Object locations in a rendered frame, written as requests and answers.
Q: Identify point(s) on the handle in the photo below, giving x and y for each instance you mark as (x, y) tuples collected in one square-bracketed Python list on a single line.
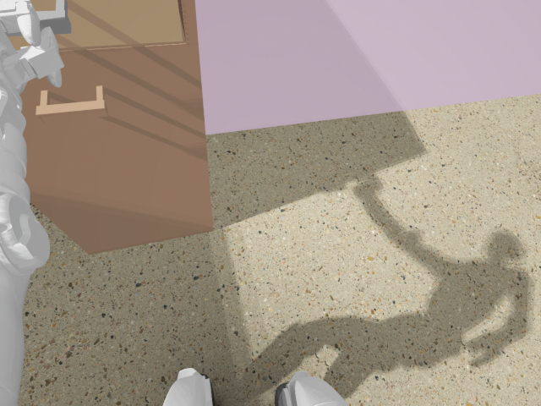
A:
[(58, 20), (71, 111)]

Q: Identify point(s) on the robot left upper arm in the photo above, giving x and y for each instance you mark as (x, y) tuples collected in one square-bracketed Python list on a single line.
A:
[(24, 246)]

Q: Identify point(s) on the left robot forearm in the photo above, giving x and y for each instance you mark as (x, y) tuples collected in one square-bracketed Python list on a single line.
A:
[(13, 149)]

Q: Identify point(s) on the drawer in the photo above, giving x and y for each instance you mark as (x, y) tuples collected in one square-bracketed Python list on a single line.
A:
[(114, 22)]

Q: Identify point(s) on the left robot hand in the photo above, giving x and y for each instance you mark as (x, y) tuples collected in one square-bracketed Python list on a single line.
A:
[(36, 61)]

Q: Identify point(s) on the cabinet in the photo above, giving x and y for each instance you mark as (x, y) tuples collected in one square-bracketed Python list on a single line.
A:
[(139, 175)]

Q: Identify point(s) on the right robot thigh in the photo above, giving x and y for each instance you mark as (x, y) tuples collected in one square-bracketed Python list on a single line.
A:
[(311, 391)]

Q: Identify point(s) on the left robot shin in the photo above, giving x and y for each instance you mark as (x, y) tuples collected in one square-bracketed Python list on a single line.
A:
[(188, 372)]

